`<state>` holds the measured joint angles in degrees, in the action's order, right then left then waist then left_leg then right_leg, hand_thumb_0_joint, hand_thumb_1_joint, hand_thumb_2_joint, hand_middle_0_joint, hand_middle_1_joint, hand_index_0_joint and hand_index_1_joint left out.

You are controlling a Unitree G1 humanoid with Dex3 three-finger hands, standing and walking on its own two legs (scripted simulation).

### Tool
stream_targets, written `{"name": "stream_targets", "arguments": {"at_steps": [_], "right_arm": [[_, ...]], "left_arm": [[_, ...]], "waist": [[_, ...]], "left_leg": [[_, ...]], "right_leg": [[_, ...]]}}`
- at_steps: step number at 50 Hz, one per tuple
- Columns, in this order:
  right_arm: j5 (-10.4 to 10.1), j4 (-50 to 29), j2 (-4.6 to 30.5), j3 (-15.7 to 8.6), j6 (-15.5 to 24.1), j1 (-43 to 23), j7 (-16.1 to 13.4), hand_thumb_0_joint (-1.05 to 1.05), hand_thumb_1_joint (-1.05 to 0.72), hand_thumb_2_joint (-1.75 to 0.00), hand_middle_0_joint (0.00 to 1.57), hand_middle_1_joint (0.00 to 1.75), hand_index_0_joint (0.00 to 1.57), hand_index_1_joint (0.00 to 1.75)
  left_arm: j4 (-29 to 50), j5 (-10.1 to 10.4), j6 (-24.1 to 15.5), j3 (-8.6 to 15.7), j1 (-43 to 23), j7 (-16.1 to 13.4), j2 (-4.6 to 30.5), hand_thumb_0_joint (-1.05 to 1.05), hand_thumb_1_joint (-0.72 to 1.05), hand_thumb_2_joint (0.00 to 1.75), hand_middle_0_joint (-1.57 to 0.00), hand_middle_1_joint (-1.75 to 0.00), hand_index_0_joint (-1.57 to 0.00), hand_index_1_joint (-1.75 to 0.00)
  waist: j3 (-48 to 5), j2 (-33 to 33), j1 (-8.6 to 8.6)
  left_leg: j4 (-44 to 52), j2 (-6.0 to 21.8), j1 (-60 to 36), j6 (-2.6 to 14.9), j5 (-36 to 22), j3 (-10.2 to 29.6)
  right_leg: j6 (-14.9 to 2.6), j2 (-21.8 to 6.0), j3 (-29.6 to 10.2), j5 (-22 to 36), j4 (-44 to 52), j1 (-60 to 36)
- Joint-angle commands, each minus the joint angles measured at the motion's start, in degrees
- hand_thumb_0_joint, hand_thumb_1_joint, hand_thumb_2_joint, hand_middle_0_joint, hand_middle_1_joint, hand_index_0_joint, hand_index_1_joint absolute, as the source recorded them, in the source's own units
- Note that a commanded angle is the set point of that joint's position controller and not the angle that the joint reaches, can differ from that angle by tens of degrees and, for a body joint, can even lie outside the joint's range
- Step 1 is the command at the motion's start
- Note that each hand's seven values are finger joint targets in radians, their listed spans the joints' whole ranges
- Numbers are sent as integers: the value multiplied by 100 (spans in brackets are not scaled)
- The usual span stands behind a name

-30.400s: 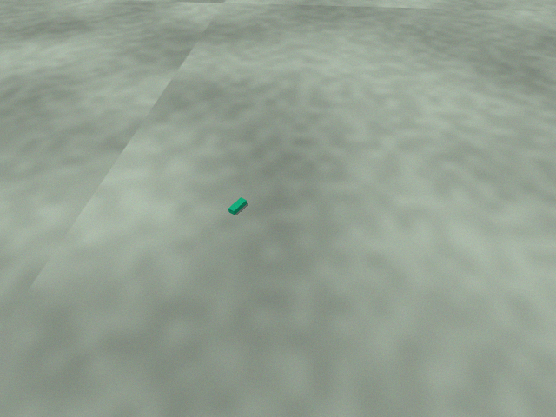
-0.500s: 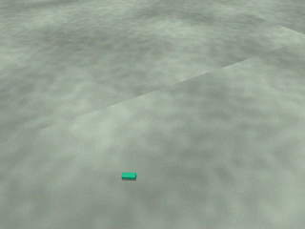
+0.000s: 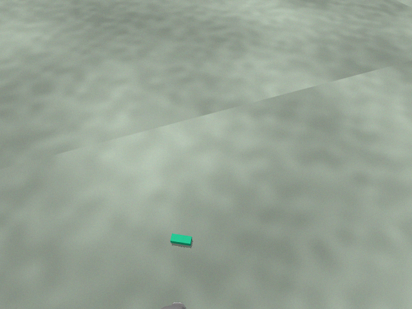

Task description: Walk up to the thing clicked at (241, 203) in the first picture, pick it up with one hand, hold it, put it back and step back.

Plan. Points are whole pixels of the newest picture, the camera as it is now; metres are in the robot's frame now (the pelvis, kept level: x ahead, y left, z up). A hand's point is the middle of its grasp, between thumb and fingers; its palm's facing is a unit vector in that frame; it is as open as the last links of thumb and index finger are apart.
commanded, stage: walk up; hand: left
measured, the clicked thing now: (181, 239) +0.53 +0.17 -0.74
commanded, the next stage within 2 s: none
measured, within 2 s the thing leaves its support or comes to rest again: neither
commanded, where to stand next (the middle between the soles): +0.13 -0.03 m, yaw -5 degrees
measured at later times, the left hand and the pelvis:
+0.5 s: hand (97, 285) +0.20 +0.26 -0.12, palm faces -0.08 -0.89 -0.45, open 7.4 cm; pelvis +0.11 -0.01 +0.00, yaw -2 degrees
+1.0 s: hand (84, 302) +0.17 +0.29 -0.15, palm faces -0.02 -0.94 -0.33, open 7.4 cm; pelvis +0.08 +0.02 +0.01, yaw -1 degrees
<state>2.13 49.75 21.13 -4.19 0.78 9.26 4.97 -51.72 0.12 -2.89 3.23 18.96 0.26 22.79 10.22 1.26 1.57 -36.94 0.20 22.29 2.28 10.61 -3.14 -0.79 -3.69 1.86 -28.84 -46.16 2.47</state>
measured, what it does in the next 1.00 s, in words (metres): steps on the spot: right foot, then left foot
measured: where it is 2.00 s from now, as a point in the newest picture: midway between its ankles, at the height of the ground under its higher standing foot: outside the picture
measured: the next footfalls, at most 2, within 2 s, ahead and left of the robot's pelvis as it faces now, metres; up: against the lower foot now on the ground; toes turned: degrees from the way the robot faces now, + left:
right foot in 0.36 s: +0.23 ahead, -0.12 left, +0.00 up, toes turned -3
left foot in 0.72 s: +0.12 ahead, +0.14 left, +0.00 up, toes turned -2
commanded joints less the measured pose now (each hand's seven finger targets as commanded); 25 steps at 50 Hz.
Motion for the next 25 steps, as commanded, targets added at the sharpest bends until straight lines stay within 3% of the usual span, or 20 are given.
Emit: {"name": "stream_targets", "arguments": {"at_steps": [1, 2, 4, 6, 9, 11, 12, 15, 17, 18, 19, 20, 21, 22, 23, 25], "right_arm": [[-293, -373, 1919, -631, 136, 1164, -262, 0, -90, -90, 20, 30, 20, 30], [-266, -538, 1661, -503, 136, 728, -288, 0, -90, -90, 20, 30, 20, 30], [-237, -635, 1367, -372, 196, 481, -314, 0, -90, -90, 20, 30, 20, 30], [-178, -670, 1333, -349, 261, 527, -305, 0, -90, -90, 20, 30, 20, 30], [-116, -741, 1217, -237, 264, 436, -367, 0, -90, -90, 20, 30, 20, 30], [-91, -746, 1231, -215, 230, 412, -398, 0, -90, -90, 20, 30, 20, 30], [-101, -797, 1201, -200, 185, 362, -402, 0, -90, -90, 20, 30, 20, 30], [-214, -851, 1262, -224, 29, 197, -440, 0, -90, -90, 20, 30, 20, 30], [-301, -908, 1249, -200, -89, -11, -461, 0, -90, -90, 20, 30, 20, 30], [-330, -900, 1092, -145, -132, 22, -474, 0, -90, -90, 20, 30, 20, 30], [-364, -855, 958, -107, -156, 270, -488, 0, -90, -90, 20, 30, 20, 30], [-364, -772, 769, -27, -231, 574, -512, 0, -90, -90, 20, 30, 20, 30], [-329, -678, 1066, -117, -350, 664, -587, 0, -90, -90, 20, 30, 20, 30], [-299, -629, 1153, -138, -368, 662, -624, 0, -90, -90, 20, 30, 20, 30], [-331, -590, 1208, -160, -365, 540, -621, 0, -90, -90, 20, 30, 20, 30], [-376, -437, 1252, -195, -357, 679, -611, 0, -90, -90, 20, 30, 20, 30]], "left_arm": [[517, 38, -115, 248, 464, -135, 1480, 0, 90, 90, -20, -30, -20, -30], [492, 80, -108, 232, 582, -102, 1424, 0, 90, 90, -20, -30, -20, -30], [407, 99, -97, 249, 808, -23, 1239, 0, 90, 90, -20, -30, -20, -30], [373, 54, -73, 239, 807, 3, 1062, 0, 90, 90, -20, -30, -20, -30], [472, 31, -89, 148, 480, -73, 847, 0, 90, 90, -20, -30, -20, -30], [479, 10, -115, 149, 312, -143, 791, 0, 90, 90, -20, -30, -20, -30], [458, 12, -98, 161, 269, -171, 822, 0, 90, 90, -20, -30, -20, -30], [443, 4, -10, 197, 226, -196, 842, 0, 90, 90, -20, -30, -20, -30], [407, -51, 10, 270, 297, -185, 1020, 0, 90, 90, -20, -30, -20, -30], [443, -104, -6, 302, 185, -187, 1175, 0, 90, 90, -20, -30, -20, -30], [535, -151, -31, 357, 70, -196, 1464, 0, 90, 90, -20, -30, -20, -30], [665, -114, -41, 372, -82, -201, 1628, 0, 90, 90, -20, -30, -20, -30], [743, -75, -8, 332, -241, -217, 1616, 0, 90, 90, -20, -30, -20, -30], [753, -85, 26, 342, -302, -240, 1618, 0, 90, 90, -20, -30, -20, -30], [777, -94, 40, 312, -308, -249, 1472, 0, 90, 90, -20, -30, -20, -30], [824, -98, 87, 300, -525, -274, 1327, 0, 90, 90, -20, -30, -20, -30]], "waist": [[-1516, -1029, -606], [-1185, -722, -349], [-706, -741, -150], [-592, -770, -177], [-265, -971, -171], [-456, -1089, -169], [-551, -1118, -182], [-922, -1074, -126], [-1098, -668, 55], [-1115, -301, 82], [-1253, 675, 14], [-1276, 1255, -47], [-1264, 905, -63], [-1196, 1057, -28], [-1251, 905, -2], [-1597, 831, -83]], "left_leg": [[2180, 2138, -2503, 1405, 880, 3573], [2135, 1793, -1910, 1052, 655, 2460], [2192, 1424, -1231, 874, -72, 1490], [2130, 1208, -940, 890, -917, 999], [1810, 1210, -779, 1098, -2629, 427], [1465, 1304, -846, 1117, -3692, 327], [1317, 1274, -767, 1069, -3851, 347], [845, 1218, -711, 898, -2941, 507], [311, 1058, -355, 649, -1654, 498], [-58, 878, -283, 428, -906, 449], [-847, 408, -154, 150, 85, 126], [-1894, -339, 154, -64, 2332, 214], [-2576, -267, 44, -72, 2870, 722], [-2832, -148, 126, -83, 2818, 775], [-3058, -221, 246, -117, 2650, 1029], [-3162, -381, 343, -195, 2322, 1106]], "right_leg": [[-323, 420, -961, -123, -2916, 2746], [-312, 250, -1104, 327, -2642, 2542], [-238, 108, -846, 728, -2079, 2335], [-75, 170, -672, 1003, -1699, 2104], [133, 82, -416, 1093, -449, 2160], [142, 29, -178, 1503, 87, 1938], [115, 72, -83, 1640, 143, 1756], [-27, 242, -6, 1974, 612, 1281], [-151, 261, -53, 2323, 1203, 717], [-263, 99, -268, 2621, 1484, 655], [-536, -732, -1312, 3941, 2009, 618], [-1153, -1773, -2809, 4449, 2497, 707], [-1644, -1910, -3006, 4484, 2261, 860], [-1732, -1949, -3142, 4425, 2284, 995], [-1598, -1665, -2709, 4601, 2219, 873], [-1240, -1228, -1966, 3793, 2103, 595]]}}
